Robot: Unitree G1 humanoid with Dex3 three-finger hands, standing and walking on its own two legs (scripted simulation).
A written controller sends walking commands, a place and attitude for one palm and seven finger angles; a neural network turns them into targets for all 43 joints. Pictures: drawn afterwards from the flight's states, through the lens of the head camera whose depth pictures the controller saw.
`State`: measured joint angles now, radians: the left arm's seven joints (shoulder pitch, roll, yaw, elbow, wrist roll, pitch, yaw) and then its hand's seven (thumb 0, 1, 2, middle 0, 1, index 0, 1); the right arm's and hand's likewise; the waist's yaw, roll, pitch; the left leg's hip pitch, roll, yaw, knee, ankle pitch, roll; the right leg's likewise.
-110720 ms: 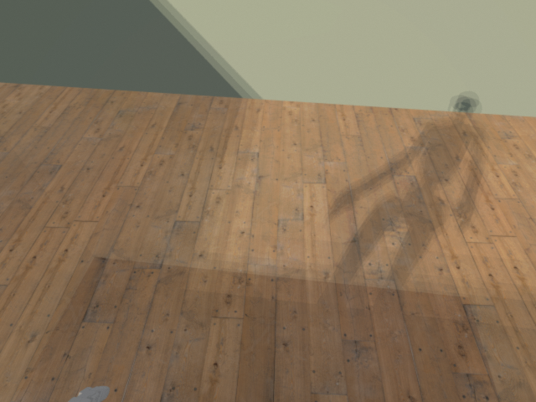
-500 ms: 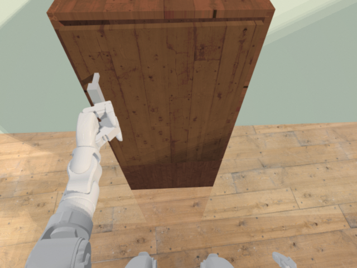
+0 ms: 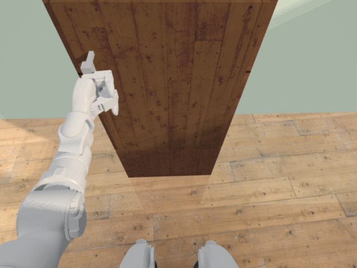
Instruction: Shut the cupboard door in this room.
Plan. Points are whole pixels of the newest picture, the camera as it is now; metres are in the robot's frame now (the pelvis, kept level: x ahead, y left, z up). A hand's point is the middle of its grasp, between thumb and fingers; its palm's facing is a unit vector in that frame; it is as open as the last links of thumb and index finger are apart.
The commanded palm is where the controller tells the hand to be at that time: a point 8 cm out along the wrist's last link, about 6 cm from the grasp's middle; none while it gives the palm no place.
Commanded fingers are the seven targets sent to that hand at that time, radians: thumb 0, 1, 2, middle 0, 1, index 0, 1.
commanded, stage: push the door shut along its arc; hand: left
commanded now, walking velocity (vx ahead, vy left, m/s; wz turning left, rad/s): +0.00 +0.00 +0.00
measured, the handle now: (97, 80) +0.54 +0.19 +0.08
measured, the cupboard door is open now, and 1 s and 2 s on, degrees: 0 0 0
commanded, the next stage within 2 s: pull the fist back off the door in 0.04 s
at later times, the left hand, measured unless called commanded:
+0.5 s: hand (122, 97) +0.47 +0.12 +0.09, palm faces +0.03 -1.00 -0.01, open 3.1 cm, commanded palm +0.45 +0.17 +0.09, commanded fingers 0.00 0.90 0.90 -1.30 -1.50 -1.30 -1.50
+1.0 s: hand (118, 123) +0.40 +0.12 +0.08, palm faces +0.01 -1.00 +0.00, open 3.1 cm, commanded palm +0.37 +0.17 +0.09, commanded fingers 0.00 0.90 0.90 -1.30 -1.50 -1.30 -1.50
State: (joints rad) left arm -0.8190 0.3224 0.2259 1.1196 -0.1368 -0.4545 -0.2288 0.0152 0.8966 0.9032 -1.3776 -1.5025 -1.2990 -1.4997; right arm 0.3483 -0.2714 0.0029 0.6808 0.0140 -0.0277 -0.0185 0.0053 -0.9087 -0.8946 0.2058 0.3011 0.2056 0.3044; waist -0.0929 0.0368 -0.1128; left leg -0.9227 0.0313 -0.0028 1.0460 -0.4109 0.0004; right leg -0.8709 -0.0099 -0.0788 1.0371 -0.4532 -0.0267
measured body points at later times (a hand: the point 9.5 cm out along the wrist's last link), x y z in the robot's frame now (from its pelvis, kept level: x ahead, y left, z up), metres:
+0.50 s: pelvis -0.04 +0.00 -0.02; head +0.05 +0.01 +0.42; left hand +0.47 +0.17 +0.09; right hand -0.02 -0.26 -0.13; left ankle +0.05 +0.12 -0.66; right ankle +0.03 -0.11 -0.66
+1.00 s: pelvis +0.03 +0.01 +0.02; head +0.09 +0.00 +0.47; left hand +0.40 +0.17 +0.09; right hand +0.14 -0.25 -0.08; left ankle +0.05 +0.12 -0.66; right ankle +0.03 -0.11 -0.66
